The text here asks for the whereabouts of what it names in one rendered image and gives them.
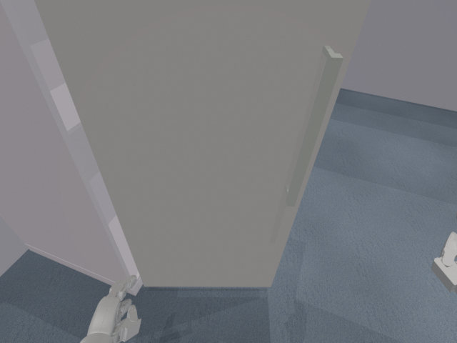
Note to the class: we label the right robot hand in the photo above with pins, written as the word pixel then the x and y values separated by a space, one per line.
pixel 444 267

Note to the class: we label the fridge door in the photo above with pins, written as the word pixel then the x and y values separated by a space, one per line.
pixel 195 111

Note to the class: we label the left robot hand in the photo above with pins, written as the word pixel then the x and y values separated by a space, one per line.
pixel 110 310

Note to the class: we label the handle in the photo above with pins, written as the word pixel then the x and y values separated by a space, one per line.
pixel 328 80

